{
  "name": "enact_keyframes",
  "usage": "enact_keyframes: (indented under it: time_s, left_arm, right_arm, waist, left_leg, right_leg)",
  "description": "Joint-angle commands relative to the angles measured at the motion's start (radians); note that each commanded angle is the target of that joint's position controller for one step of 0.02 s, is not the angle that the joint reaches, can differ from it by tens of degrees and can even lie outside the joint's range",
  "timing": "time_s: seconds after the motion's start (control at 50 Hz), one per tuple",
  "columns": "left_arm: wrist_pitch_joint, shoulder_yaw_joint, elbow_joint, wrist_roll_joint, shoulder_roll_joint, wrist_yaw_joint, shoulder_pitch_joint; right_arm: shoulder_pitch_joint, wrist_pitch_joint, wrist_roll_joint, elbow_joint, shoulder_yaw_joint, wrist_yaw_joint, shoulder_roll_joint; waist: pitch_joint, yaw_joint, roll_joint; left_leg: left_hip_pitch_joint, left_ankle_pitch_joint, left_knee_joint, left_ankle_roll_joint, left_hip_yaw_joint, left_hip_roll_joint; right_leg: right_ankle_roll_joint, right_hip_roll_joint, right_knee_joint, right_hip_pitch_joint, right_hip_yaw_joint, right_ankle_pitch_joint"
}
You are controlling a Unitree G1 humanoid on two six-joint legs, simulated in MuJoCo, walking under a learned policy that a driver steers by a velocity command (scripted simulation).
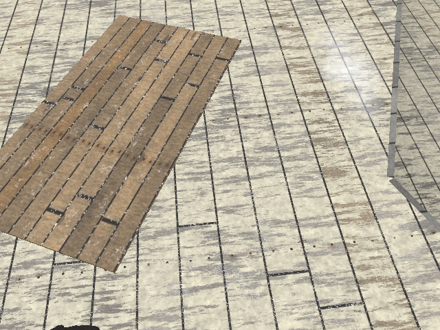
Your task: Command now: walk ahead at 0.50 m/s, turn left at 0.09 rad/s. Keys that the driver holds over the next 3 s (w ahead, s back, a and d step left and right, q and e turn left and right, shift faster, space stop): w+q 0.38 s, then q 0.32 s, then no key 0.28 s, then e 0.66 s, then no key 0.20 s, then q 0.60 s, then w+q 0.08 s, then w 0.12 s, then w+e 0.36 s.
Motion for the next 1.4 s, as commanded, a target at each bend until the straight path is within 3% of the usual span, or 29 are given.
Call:
enact_keyframes:
  time_s: [0.02, 0.14, 0.24, 0.34, 0.42, 0.44, 0.46, 0.48, 0.5, 0.52, 0.56, 0.58, 0.64, 0.74, 0.84, 0.88, 0.9, 0.92, 0.94, 0.96, 0.98, 1.06, 1.12, 1.18, 1.22, 1.26, 1.3, 1.34, 1.4]
  left_arm:
    - [-0.033, 0.040, -0.004, 0.013, 0.110, 0.005, 0.110]
    - [-0.071, 0.050, 0.065, 0.023, 0.107, 0.020, 0.101]
    - [-0.064, 0.057, 0.107, 0.013, 0.136, 0.036, 0.131]
    - [-0.028, 0.071, 0.160, -0.007, 0.164, 0.044, 0.197]
    - [0.009, 0.079, 0.148, -0.013, 0.209, 0.067, 0.146]
    - [0.010, 0.074, 0.138, -0.021, 0.205, 0.073, 0.123]
    - [-0.006, 0.051, 0.114, 0.011, 0.139, 0.071, 0.161]
    - [-0.034, 0.014, 0.074, 0.023, 0.051, 0.051, 0.267]
    - [-0.053, 0.038, 0.091, -0.002, 0.164, 0.039, 0.172]
    - [-0.059, 0.037, 0.055, -0.027, 0.166, 0.037, 0.093]
    - [-0.046, 0.041, 0.057, 0.014, 0.155, 0.063, 0.026]
    - [-0.030, 0.043, 0.051, 0.006, 0.152, 0.064, 0.079]
    - [-0.006, 0.035, 0.070, 0.010, 0.119, 0.069, 0.125]
    - [0.009, 0.023, 0.058, 0.009, 0.101, 0.067, 0.046]
    - [0.005, 0.029, 0.032, 0.005, 0.119, 0.049, -0.030]
    - [-0.010, 0.031, 0.038, 0.009, 0.111, 0.042, 0.002]
    - [-0.019, 0.033, 0.034, 0.024, 0.127, 0.043, 0.009]
    - [-0.020, 0.041, 0.016, 0.044, 0.194, 0.050, 0.010]
    - [-0.010, 0.033, 0.037, 0.058, 0.165, 0.051, 0.002]
    - [-0.009, 0.016, 0.040, 0.042, 0.100, 0.046, 0.016]
    - [-0.009, 0.014, 0.049, 0.034, 0.099, 0.043, 0.030]
    - [0.012, 0.021, 0.062, 0.004, 0.133, 0.034, -0.052]
    - [0.040, 0.044, 0.061, -0.012, 0.180, 0.040, -0.022]
    - [0.041, 0.043, 0.052, -0.018, 0.157, 0.047, -0.021]
    - [0.032, 0.038, 0.032, -0.014, 0.122, 0.042, -0.037]
    - [0.035, 0.041, 0.030, -0.009, 0.111, 0.036, -0.028]
    - [0.047, 0.060, 0.023, -0.010, 0.141, 0.032, -0.030]
    - [0.064, 0.058, 0.026, -0.018, 0.116, 0.031, -0.006]
    - [0.071, 0.042, 0.006, -0.022, 0.086, 0.015, -0.031]
  right_arm:
    - [-0.028, -0.008, -0.008, -0.080, -0.029, -0.005, -0.116]
    - [-0.062, 0.034, -0.013, -0.078, -0.027, -0.014, -0.054]
    - [-0.193, 0.022, -0.020, -0.118, -0.013, 0.014, -0.018]
    - [-0.309, 0.021, -0.020, -0.196, -0.006, 0.045, -0.013]
    - [-0.134, 0.028, -0.025, -0.193, -0.049, 0.051, -0.089]
    - [0.016, 0.027, -0.029, -0.162, -0.078, 0.038, -0.143]
    - [0.095, 0.037, -0.032, -0.150, -0.099, 0.013, -0.232]
    - [0.037, 0.029, -0.051, -0.194, -0.101, 0.013, -0.297]
    - [0.048, 0.030, -0.045, -0.214, -0.084, 0.018, -0.215]
    - [-0.005, 0.026, -0.035, -0.218, -0.072, 0.018, -0.173]
    - [-0.087, 0.032, -0.012, -0.217, -0.058, 0.010, -0.120]
    - [-0.107, 0.035, -0.036, -0.230, -0.061, 0.002, -0.135]
    - [-0.154, 0.043, -0.040, -0.240, -0.067, -0.009, -0.143]
    - [-0.151, 0.081, -0.026, -0.235, -0.068, -0.041, -0.155]
    - [-0.133, 0.095, -0.037, -0.218, -0.049, -0.039, -0.123]
    - [-0.157, 0.094, -0.031, -0.218, -0.035, -0.038, -0.100]
    - [-0.130, 0.088, -0.038, -0.212, -0.025, -0.038, -0.070]
    - [-0.059, 0.079, -0.064, -0.212, -0.011, -0.036, -0.029]
    - [0.001, 0.078, -0.053, -0.205, -0.015, -0.039, -0.038]
    - [-0.044, 0.082, -0.058, -0.205, -0.024, -0.043, -0.096]
    - [-0.096, 0.091, -0.047, -0.210, -0.036, -0.045, -0.120]
    - [-0.099, 0.119, -0.047, -0.167, -0.021, -0.044, -0.035]
    - [-0.098, 0.111, -0.035, -0.142, -0.034, -0.048, -0.046]
    - [-0.089, 0.107, -0.048, -0.144, -0.049, -0.056, -0.086]
    - [-0.075, 0.111, -0.054, -0.130, -0.070, -0.058, -0.126]
    - [-0.103, 0.106, -0.063, -0.147, -0.073, -0.063, -0.133]
    - [-0.127, 0.085, -0.063, -0.169, -0.065, -0.073, -0.119]
    - [-0.166, 0.073, -0.042, -0.168, -0.069, -0.075, -0.131]
    - [-0.169, 0.089, -0.034, -0.155, -0.080, -0.071, -0.157]
  waist:
    - [-0.118, 0.051, -0.079]
    - [-0.032, 0.031, -0.052]
    - [0.016, 0.082, -0.042]
    - [0.051, 0.118, -0.039]
    - [-0.091, -0.009, -0.102]
    - [-0.169, -0.096, -0.076]
    - [-0.269, -0.090, 0.099]
    - [-0.455, 0.012, 0.279]
    - [-0.518, -0.077, 0.069]
    - [-0.376, -0.062, 0.047]
    - [-0.169, -0.008, -0.059]
    - [-0.164, 0.042, 0.028]
    - [-0.165, 0.078, 0.032]
    - [-0.232, 0.045, 0.081]
    - [-0.185, 0.009, 0.127]
    - [-0.167, 0.046, 0.131]
    - [-0.159, 0.047, 0.103]
    - [-0.203, -0.004, -0.064]
    - [-0.211, -0.041, -0.234]
    - [-0.206, 0.003, -0.219]
    - [-0.197, 0.033, -0.195]
    - [-0.128, 0.003, -0.157]
    - [-0.141, 0.019, -0.190]
    - [-0.165, 0.017, -0.153]
    - [-0.133, 0.027, 0.052]
    - [-0.092, 0.027, 0.197]
    - [-0.079, 0.012, 0.173]
    - [-0.066, 0.036, 0.113]
    - [-0.087, 0.011, 0.152]
  left_leg:
    - [-0.293, 0.123, 0.015, 0.006, -0.089, 0.090]
    - [-0.355, 0.354, -0.175, -0.035, -0.130, 0.070]
    - [-0.341, 0.555, -0.444, -0.018, -0.051, 0.046]
    - [-0.417, 0.431, -0.561, 0.032, 0.016, 0.022]
    - [-0.123, 0.272, -0.579, 0.107, 0.130, -0.118]
    - [0.115, 0.406, -0.677, 0.143, 0.105, -0.143]
    - [0.428, 0.738, -0.657, 0.212, -0.156, 0.037]
    - [0.730, 0.874, -0.721, 0.466, -0.720, 0.320]
    - [0.720, 0.912, -0.750, 0.424, -0.635, 0.286]
    - [0.601, 0.928, -0.753, 0.376, -0.475, 0.246]
    - [0.312, 0.891, -0.818, 0.289, -0.331, 0.145]
    - [0.209, 0.944, -0.836, 0.323, -0.330, 0.152]
    - [0.089, 0.962, -0.843, 0.289, -0.246, 0.084]
    - [0.077, 0.804, -0.805, 0.222, -0.242, 0.053]
    - [0.102, 0.616, -0.747, 0.201, -0.328, 0.076]
    - [0.101, 0.546, -0.692, 0.163, -0.354, 0.054]
    - [0.067, 0.456, -0.656, 0.115, -0.346, 0.011]
    - [0.008, 0.208, -0.526, 0.057, -0.255, -0.080]
    - [-0.060, -0.094, -0.457, -0.002, -0.168, -0.147]
    - [-0.077, -0.156, -0.385, -0.039, -0.156, -0.104]
    - [-0.106, -0.168, -0.315, -0.056, -0.149, -0.100]
    - [0.003, -0.054, -0.494, -0.098, -0.091, -0.063]
    - [0.077, 0.143, -0.690, -0.082, -0.024, -0.120]
    - [0.190, 0.252, -0.734, -0.017, -0.054, -0.057]
    - [0.185, 0.234, -0.757, 0.065, -0.123, 0.024]
    - [0.195, 0.371, -0.846, 0.166, -0.281, 0.199]
    - [0.211, 0.652, -0.841, 0.250, -0.339, 0.320]
    - [0.249, 0.733, -0.814, 0.214, -0.245, 0.289]
    - [0.233, 0.772, -0.789, 0.170, -0.104, 0.219]
  right_leg:
    - [-0.162, -0.285, -0.334, 0.322, 0.313, 0.127]
    - [-0.136, -0.256, -0.446, 0.269, 0.083, 0.235]
    - [-0.093, -0.247, -0.474, 0.325, -0.048, 0.244]
    - [-0.079, -0.306, -0.391, 0.520, -0.094, 0.391]
    - [-0.019, -0.279, -0.026, 0.531, -0.144, 1.015]
    - [0.027, -0.233, 0.199, 0.418, -0.163, 0.936]
    - [0.090, -0.151, 0.524, 0.138, -0.152, 0.313]
    - [0.149, 0.066, 0.884, -0.221, 0.014, -0.507]
    - [0.129, 0.000, 0.919, -0.251, 0.190, -0.479]
    - [0.109, -0.040, 0.854, -0.293, 0.176, -0.404]
    - [0.113, -0.092, 0.695, -0.253, 0.129, -0.293]
    - [0.128, -0.096, 0.691, -0.182, 0.149, -0.275]
    - [0.167, -0.078, 0.503, -0.122, 0.123, -0.228]
    - [0.188, -0.042, 0.273, -0.064, 0.125, -0.017]
    - [0.154, -0.033, 0.104, -0.012, 0.129, -0.038]
    - [0.111, -0.031, -0.091, 0.090, 0.116, 0.075]
    - [0.077, -0.090, -0.181, 0.182, 0.166, 0.253]
    - [0.004, -0.267, -0.166, 0.297, 0.325, 0.570]
    - [-0.157, -0.378, -0.166, 0.304, 0.469, 0.644]
    - [-0.211, -0.393, -0.195, 0.293, 0.528, 0.566]
    - [-0.199, -0.368, -0.200, 0.308, 0.505, 0.506]
    - [-0.087, -0.215, -0.210, 0.189, 0.350, 0.306]
    - [-0.086, -0.174, -0.186, 0.214, 0.353, 0.251]
    - [-0.048, -0.159, -0.155, 0.125, 0.378, 0.141]
    - [0.022, -0.040, -0.045, 0.011, 0.223, 0.003]
    - [0.067, 0.024, 0.142, -0.101, 0.115, -0.170]
    - [0.089, -0.020, 0.416, -0.183, 0.119, -0.405]
    - [0.107, -0.059, 0.427, -0.219, 0.128, -0.374]
    - [0.120, -0.053, 0.274, -0.095, 0.043, -0.264]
